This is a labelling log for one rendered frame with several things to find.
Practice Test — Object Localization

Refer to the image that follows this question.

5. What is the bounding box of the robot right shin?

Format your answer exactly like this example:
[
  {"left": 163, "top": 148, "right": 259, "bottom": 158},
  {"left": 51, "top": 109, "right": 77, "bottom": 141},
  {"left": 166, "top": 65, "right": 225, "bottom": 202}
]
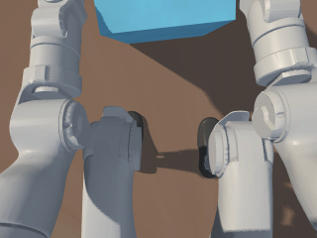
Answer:
[{"left": 204, "top": 110, "right": 274, "bottom": 176}]

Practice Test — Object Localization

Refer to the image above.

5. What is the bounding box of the robot left upper arm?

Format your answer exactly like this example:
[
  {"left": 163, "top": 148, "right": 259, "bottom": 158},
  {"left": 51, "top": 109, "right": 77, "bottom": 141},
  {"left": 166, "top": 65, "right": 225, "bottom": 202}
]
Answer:
[{"left": 0, "top": 98, "right": 91, "bottom": 238}]

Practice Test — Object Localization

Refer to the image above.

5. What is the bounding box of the robot right upper arm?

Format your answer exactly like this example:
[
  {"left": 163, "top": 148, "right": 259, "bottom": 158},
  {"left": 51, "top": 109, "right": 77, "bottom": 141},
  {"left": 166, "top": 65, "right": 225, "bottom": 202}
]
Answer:
[{"left": 252, "top": 81, "right": 317, "bottom": 236}]

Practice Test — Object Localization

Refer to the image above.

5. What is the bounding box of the left robot forearm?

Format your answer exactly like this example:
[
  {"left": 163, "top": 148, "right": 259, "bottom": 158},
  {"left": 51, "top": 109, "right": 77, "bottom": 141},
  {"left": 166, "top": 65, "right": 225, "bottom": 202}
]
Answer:
[{"left": 9, "top": 0, "right": 87, "bottom": 146}]

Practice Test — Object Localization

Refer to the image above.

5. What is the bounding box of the carton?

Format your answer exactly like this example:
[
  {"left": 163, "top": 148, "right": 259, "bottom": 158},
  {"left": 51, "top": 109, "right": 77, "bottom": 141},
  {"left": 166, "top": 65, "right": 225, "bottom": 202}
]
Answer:
[{"left": 94, "top": 0, "right": 236, "bottom": 44}]

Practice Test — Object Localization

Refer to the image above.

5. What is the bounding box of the robot left thigh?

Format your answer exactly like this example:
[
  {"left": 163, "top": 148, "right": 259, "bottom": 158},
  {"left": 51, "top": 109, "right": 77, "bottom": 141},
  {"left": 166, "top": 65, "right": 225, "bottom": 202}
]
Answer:
[{"left": 81, "top": 116, "right": 142, "bottom": 238}]

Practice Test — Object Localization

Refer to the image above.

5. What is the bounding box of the right robot forearm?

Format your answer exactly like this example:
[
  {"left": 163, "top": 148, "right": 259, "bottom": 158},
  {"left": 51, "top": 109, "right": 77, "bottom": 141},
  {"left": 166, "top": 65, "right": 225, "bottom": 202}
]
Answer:
[{"left": 238, "top": 0, "right": 317, "bottom": 88}]

